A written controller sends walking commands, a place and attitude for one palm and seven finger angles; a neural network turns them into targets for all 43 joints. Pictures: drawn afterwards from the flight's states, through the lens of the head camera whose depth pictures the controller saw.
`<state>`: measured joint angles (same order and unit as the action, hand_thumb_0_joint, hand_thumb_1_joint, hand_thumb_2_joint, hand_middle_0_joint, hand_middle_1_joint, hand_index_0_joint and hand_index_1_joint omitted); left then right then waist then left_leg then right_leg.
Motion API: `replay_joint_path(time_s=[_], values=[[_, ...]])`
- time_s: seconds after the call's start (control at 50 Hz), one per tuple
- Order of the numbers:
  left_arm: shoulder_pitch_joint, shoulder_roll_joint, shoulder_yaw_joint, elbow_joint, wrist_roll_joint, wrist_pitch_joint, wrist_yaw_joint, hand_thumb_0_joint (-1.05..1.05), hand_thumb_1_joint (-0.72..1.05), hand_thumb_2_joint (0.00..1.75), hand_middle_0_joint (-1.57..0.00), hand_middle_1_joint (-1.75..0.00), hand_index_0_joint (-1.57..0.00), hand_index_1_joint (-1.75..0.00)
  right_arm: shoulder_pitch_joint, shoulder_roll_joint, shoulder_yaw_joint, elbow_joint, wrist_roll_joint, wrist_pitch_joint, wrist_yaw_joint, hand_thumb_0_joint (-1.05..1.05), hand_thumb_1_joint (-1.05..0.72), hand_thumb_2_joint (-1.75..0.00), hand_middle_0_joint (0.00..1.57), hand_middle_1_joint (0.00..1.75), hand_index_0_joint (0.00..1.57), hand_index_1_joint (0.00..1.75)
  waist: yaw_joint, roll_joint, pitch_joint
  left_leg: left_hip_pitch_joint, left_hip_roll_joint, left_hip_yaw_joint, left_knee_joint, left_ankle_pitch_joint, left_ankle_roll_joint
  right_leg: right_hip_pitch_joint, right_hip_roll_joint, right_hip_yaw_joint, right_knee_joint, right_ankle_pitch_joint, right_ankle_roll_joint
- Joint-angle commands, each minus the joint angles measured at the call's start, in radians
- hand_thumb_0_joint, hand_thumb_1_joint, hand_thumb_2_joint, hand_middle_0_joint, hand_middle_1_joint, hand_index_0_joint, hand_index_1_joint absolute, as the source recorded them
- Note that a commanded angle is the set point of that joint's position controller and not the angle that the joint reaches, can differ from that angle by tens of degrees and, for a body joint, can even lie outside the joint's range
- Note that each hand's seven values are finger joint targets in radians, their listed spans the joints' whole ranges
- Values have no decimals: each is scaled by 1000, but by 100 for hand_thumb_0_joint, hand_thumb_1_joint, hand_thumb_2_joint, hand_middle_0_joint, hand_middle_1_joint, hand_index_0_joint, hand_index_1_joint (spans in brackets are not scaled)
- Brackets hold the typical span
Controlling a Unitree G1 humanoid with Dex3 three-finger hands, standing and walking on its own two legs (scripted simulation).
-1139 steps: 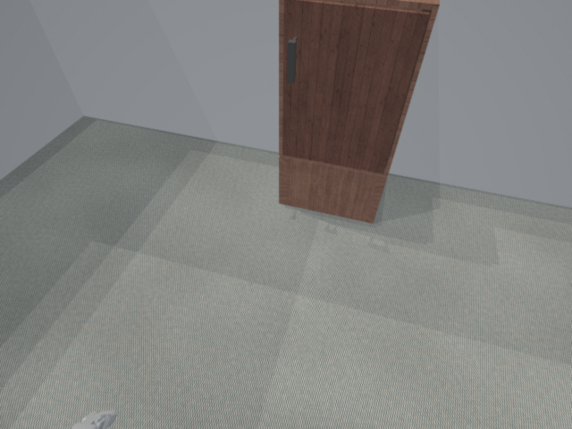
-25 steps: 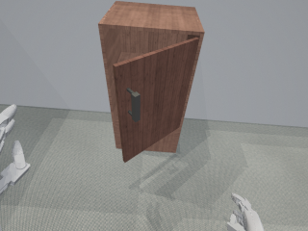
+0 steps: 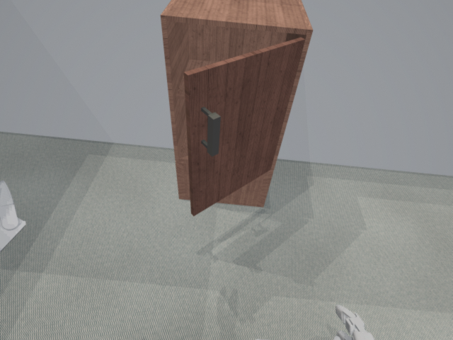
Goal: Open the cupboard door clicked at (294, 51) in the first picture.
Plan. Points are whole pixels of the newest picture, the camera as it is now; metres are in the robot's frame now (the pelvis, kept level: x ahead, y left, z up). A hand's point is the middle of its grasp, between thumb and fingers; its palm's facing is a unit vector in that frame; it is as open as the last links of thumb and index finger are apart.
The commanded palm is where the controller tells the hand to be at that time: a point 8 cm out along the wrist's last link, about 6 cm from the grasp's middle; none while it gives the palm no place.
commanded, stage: stop stepping back and stand still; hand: left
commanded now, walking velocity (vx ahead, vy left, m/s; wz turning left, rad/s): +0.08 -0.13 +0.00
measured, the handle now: (209, 131) +0.65 +0.07 -0.01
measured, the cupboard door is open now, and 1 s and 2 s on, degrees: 43 43 43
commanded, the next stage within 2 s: let the arm hang, fingers relaxed in 0.06 s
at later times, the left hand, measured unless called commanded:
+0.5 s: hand out of the picture +0.07 +0.15 -0.17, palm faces +0.11 -0.98 -0.17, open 6.8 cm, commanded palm none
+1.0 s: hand out of the picture +0.03 +0.16 -0.16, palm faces +0.08 -0.98 -0.20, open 7.3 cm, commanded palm none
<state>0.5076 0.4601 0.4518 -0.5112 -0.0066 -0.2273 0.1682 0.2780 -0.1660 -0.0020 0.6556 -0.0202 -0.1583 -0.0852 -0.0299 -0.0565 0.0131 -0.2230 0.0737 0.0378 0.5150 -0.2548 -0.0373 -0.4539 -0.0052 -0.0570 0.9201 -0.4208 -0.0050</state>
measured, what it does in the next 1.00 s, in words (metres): steps on the spot: right foot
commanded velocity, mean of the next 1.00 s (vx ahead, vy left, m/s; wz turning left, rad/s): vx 0.00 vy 0.00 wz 0.00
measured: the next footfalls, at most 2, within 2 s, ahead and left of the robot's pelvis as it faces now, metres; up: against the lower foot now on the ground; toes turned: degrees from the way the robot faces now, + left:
right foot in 0.14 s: +0.10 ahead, -0.11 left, +0.00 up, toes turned -5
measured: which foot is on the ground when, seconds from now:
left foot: down 0.00-1.00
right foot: up 0.00-0.12, down 0.14-1.00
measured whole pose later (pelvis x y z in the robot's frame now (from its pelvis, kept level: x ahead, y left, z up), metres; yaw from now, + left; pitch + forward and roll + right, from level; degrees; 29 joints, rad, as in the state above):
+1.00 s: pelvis +0.02 -0.02 +0.01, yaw +2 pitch -2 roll +0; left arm 0.25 0.14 0.01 1.14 0.01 0.00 0.03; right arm 0.30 -0.10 0.01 1.14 -0.03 0.02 -0.02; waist 0.00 0.02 0.04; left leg -0.16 0.04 0.07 0.40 -0.21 -0.01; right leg -0.19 -0.01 -0.13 0.40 -0.18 -0.04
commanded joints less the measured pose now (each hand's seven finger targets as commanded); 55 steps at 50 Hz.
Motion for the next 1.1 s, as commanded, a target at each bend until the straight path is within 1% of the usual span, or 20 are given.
replay_joint_path(time_s=[0.0, 0.06, 0.08, 0.1, 0.12, 0.14, 0.16, 0.18, 0.2, 0.22, 0.28, 0.3, 0.32, 0.34, 0.36, 0.4, 0.48, 0.52, 0.58, 1.08], values=[[42, 109, 107, -120, -15, -52, 9, 0, 90, 90, -20, -30, -20, -30, -97, -156, -52, -139, 19, -60, 12, 0, -90, -90, 20, 30, 20, 30, 19, 327, 27, -103, 177, -91, -224, 14, 170, 88, -22, -50, -154, 69, 19], [23, 99, 74, -72, -15, -39, 3, 0, 90, 90, -20, -30, -20, -30, -108, -173, -54, -147, 15, -40, 9, 0, -90, -90, 20, 30, 20, 30, 24, 232, 13, -233, 153, -43, -129, -149, 135, 310, 25, -88, -321, 71, 17], [3, 114, 78, -60, -13, -35, 5, 0, 90, 90, -20, -30, -20, -30, -117, -165, -52, -148, 15, -35, 8, 0, -90, -90, 20, 30, 20, 30, 26, 121, 7, -266, 106, -13, -20, -215, 110, 352, 1, -15, -418, 39, -1], [4, 128, 80, -46, -12, -21, 6, 0, 90, 90, -20, -30, -20, -30, -122, -150, -50, -156, 19, -27, 7, 0, -90, -90, 20, 30, 20, 30, 27, -64, 19, -304, -5, 52, 205, -260, 72, 303, -120, 234, -573, -26, -64], [-30, 165, 86, -88, -18, -6, 6, 0, 90, 90, -20, -30, -20, -30, -150, -139, -47, -171, 21, -27, 9, 0, -90, -90, 20, 30, 20, 30, 34, -245, 1, -361, -72, 26, 450, -286, 50, 260, -312, 512, -700, 2, -150], [-26, -47, -271, 596, 84, 177, -126, 0, 90, 90, -20, -30, -20, -30, -165, -184, -57, -30, 13, 26, 100, 0, -90, -90, 20, 30, 20, 30, 30, -152, -38, -458, 33, -74, 553, -393, 47, 245, -461, 338, -528, 620, -192], [-67, -71, -290, 636, 63, 217, -152, 0, 90, 90, -20, -30, -20, -30, -93, -103, -50, -13, 31, 75, 96, 0, -90, -90, 20, 30, 20, 30, 8, -148, -118, -279, 15, -63, 534, -398, 35, 146, -371, 324, -536, 401, -191], [-89, -103, -294, 632, 60, 226, -154, 0, 90, 90, -20, -30, -20, -30, -45, -117, -48, 11, 18, 105, 96, 0, -90, -90, 20, 30, 20, 30, 5, -160, -88, -261, -7, -15, 552, -343, 31, 103, -305, 249, -539, 249, -177], [-135, -122, -300, 660, 54, 230, -145, 0, 90, 90, -20, -30, -20, -30, -14, -123, -49, 19, 11, 125, 102, 0, -90, -90, 20, 30, 20, 30, 3, -228, -90, -287, 0, 7, 518, -306, 34, 152, -273, 163, -503, 264, -180], [-173, -126, -319, 687, 46, 235, -143, 0, 90, 90, -20, -30, -20, -30, -5, -121, -39, 2, 9, 142, 104, 0, -90, -90, 20, 30, 20, 30, -6, -215, -76, -236, -14, 20, 433, -269, 40, 135, -248, 106, -487, 308, -173], [-219, -119, -358, 865, 38, 246, -151, 0, 90, 90, -20, -30, -20, -30, 16, -119, -34, 49, -14, 173, 103, 0, -90, -90, 20, 30, 20, 30, -22, -182, -12, -42, -67, 47, 129, -90, 45, 54, -190, 52, -456, 242, -101], [-233, -120, -371, 922, 32, 249, -153, 0, 90, 90, -20, -30, -20, -30, 25, -134, -32, 65, -14, 173, 104, 0, -90, -90, 20, 30, 20, 30, -27, -83, 0, 27, -39, -3, 28, 9, 54, 4, -168, 41, -403, 144, -72], [-210, -156, -381, 969, 30, 248, -161, 0, 90, 90, -20, -30, -20, -30, 33, -178, -36, 79, -26, 159, 100, 0, -90, -90, 20, 30, 20, 30, -13, 117, -9, 10, 80, -193, -66, 117, 112, -24, -93, 7, -305, 87, -20], [-213, -166, -386, 1008, 23, 248, -164, 0, 90, 90, -20, -30, -20, -30, -8, -237, -41, 77, -36, 155, 89, 0, -90, -90, 20, 30, 20, 30, 6, 238, -3, -91, 217, -352, -167, 83, 190, 33, -44, -13, -229, 7, 12], [-218, -153, -389, 1053, 26, 247, -165, 0, 90, 90, -20, -30, -20, -30, -65, -244, -36, 78, -40, 160, 79, 0, -90, -90, 20, 30, 20, 30, 31, 198, 3, -204, 227, -343, -196, 20, 212, 157, -43, 30, -237, 2, 8], [-185, -133, -387, 1177, 35, 239, -164, 0, 90, 90, -20, -30, -20, -30, -110, -191, -19, 116, -27, 153, 76, 0, -90, -90, 20, 30, 20, 30, 66, 260, 6, -275, 82, -170, -162, -97, 117, 289, -61, 57, -379, 114, -15], [-198, -134, -387, 1322, 24, 209, -154, 0, 90, 90, -20, -30, -20, -30, -6, -73, -9, 215, -11, 164, 69, 0, -90, -90, 20, 30, 20, 30, 18, 194, -73, -64, -26, -11, 5, -40, 44, 233, -189, 185, -593, 147, -73], [-246, -143, -396, 1368, 23, 209, -151, 0, 90, 90, -20, -30, -20, -30, 54, -69, -14, 262, -7, 174, 69, 0, -90, -90, 20, 30, 20, 30, -4, 73, -58, 5, -15, -16, -7, -12, 49, 191, -184, 150, -646, 92, -63], [-252, -157, -404, 1440, 20, 213, -149, 0, 90, 90, -20, -30, -20, -30, 76, -74, -15, 320, -7, 176, 66, 0, -90, -90, 20, 30, 20, 30, 2, 22, -2, 12, 2, -28, -61, 25, 55, 182, -156, 103, -666, 76, -51], [-190, -233, -414, 1635, 15, 215, -130, 0, 90, 90, -20, -30, -20, -30, 103, -15, -6, 474, -6, 160, 50, 0, -90, -90, 20, 30, 20, 30, 28, 75, 83, -9, 24, -27, -205, 37, 57, 252, -113, 59, -620, 186, -37]])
